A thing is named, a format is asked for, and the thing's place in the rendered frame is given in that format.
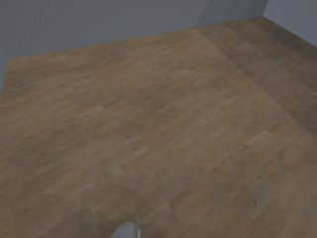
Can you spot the robot left thigh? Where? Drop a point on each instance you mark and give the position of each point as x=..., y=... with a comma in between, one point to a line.
x=127, y=231

